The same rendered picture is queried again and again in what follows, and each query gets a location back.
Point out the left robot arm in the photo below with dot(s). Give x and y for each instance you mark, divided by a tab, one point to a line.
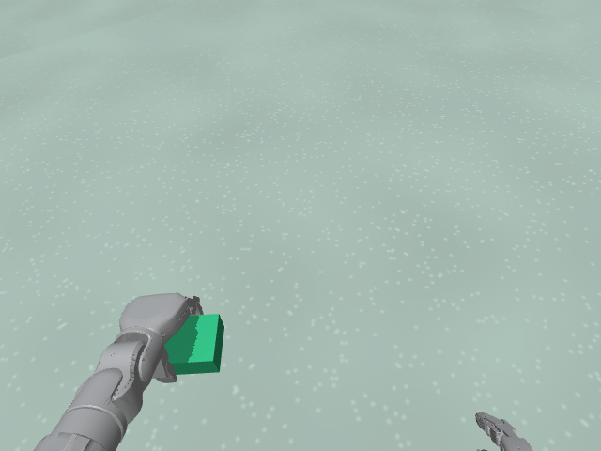
106	402

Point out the left robot hand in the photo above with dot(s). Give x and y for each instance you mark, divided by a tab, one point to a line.
163	314

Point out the right robot hand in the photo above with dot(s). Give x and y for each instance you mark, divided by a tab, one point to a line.
501	433

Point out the small box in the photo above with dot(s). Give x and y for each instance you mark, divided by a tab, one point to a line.
197	346

